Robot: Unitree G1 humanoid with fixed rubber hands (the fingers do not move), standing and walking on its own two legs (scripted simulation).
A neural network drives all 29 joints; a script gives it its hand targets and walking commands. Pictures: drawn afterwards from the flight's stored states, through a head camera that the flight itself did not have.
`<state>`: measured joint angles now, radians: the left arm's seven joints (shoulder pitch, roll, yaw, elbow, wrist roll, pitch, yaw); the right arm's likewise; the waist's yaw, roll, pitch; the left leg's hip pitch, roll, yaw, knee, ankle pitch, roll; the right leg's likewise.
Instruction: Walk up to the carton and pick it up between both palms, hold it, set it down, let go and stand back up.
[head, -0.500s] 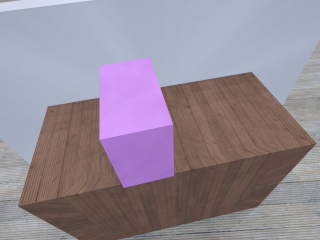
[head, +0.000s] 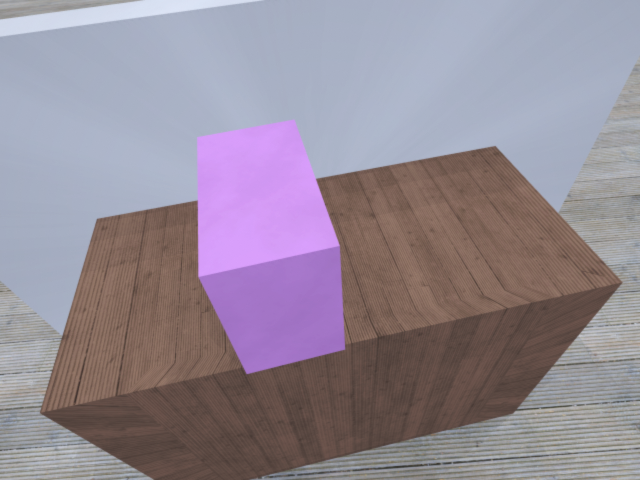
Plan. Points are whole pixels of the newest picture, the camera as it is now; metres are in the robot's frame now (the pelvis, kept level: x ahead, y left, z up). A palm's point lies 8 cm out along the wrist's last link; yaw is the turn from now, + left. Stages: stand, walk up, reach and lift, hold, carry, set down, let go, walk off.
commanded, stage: walk up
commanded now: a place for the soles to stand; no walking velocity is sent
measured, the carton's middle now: (271, 243) +0.48 +0.11 +0.02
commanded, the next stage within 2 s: reach and lift in 0.26 s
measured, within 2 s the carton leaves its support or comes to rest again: neither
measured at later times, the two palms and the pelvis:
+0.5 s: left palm out of the picture +0.15 +0.25 -0.12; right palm out of the picture +0.16 -0.27 -0.13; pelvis -0.05 -0.01 -0.04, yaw +5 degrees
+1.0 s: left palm out of the picture +0.11 +0.26 -0.06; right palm out of the picture +0.11 -0.20 -0.09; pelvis -0.05 -0.01 +0.00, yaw +6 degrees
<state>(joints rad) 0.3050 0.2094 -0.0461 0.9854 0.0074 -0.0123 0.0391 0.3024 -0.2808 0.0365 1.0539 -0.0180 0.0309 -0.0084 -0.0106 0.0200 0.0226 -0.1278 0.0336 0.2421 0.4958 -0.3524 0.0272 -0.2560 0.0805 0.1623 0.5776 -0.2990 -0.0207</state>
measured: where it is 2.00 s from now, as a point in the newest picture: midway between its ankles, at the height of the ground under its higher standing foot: outside the picture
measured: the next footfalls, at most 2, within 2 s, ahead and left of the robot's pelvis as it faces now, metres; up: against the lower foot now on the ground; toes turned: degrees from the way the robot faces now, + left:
none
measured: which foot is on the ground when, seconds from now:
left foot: down 0.00-1.00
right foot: down 0.00-1.00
